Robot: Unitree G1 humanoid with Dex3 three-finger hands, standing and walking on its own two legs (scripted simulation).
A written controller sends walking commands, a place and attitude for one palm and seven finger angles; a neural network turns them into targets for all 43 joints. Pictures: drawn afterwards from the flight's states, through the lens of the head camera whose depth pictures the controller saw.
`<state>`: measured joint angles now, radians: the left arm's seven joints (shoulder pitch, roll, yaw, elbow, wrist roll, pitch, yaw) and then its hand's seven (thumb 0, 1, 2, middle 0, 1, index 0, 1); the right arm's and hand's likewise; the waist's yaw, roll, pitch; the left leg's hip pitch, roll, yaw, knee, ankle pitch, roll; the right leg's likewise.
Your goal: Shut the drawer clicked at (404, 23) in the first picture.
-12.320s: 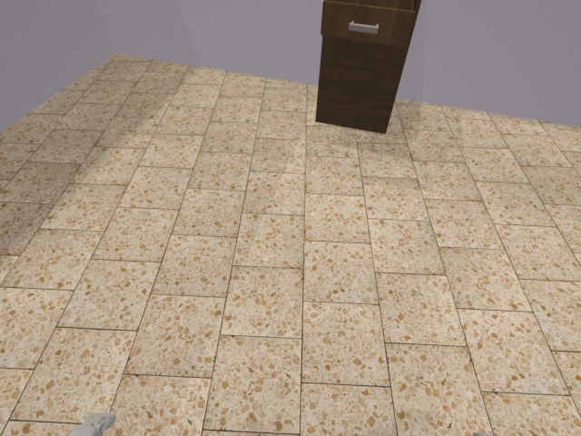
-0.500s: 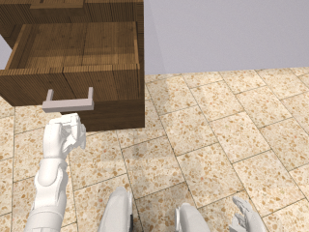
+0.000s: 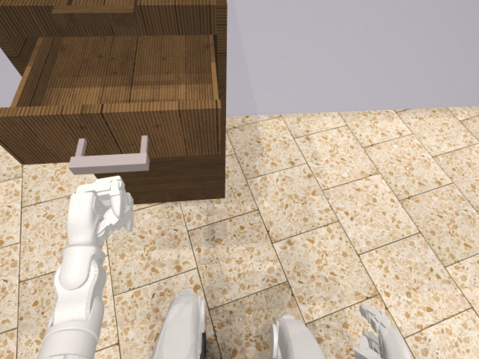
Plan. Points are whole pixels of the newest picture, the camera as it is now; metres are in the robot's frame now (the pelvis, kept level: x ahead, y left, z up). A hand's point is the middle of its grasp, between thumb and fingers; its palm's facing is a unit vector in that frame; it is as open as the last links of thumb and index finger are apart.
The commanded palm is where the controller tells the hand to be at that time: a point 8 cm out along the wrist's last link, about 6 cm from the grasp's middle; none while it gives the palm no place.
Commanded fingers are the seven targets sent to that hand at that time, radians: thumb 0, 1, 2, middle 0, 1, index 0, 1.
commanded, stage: push the drawer shut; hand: left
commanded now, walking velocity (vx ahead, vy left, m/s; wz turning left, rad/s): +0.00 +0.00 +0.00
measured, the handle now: (112, 153) +0.44 +0.25 +0.03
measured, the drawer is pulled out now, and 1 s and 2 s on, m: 0.20 0.12 0.01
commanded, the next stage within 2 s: none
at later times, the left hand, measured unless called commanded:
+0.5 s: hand (126, 185) +0.38 +0.22 +0.02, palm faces +0.14 -0.99 -0.03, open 2.7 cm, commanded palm +0.39 +0.25 +0.03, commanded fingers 0.00 0.90 0.90 -1.40 -1.60 -1.40 -1.60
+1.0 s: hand (134, 153) +0.44 +0.22 +0.03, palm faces +0.16 -0.99 -0.04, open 3.1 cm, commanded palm +0.45 +0.25 +0.03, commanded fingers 0.00 0.90 0.90 -1.40 -1.60 -1.40 -1.60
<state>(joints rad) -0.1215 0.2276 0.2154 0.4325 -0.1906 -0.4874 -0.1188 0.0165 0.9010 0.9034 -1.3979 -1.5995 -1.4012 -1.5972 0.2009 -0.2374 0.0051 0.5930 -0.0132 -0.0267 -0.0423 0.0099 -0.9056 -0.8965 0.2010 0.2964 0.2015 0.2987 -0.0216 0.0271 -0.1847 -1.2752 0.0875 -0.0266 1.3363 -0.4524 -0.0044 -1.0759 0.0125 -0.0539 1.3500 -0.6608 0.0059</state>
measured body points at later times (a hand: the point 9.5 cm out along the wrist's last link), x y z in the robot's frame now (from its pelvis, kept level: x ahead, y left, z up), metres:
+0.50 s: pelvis -0.01 +0.00 -0.01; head +0.11 +0.02 +0.42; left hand +0.37 +0.27 +0.02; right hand +0.11 -0.26 -0.12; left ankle +0.09 +0.12 -0.60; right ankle -0.01 -0.13 -0.60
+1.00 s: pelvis -0.02 +0.00 -0.02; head +0.11 +0.03 +0.41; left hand +0.43 +0.27 +0.03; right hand +0.04 -0.27 -0.13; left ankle +0.09 +0.12 -0.60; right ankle -0.01 -0.13 -0.60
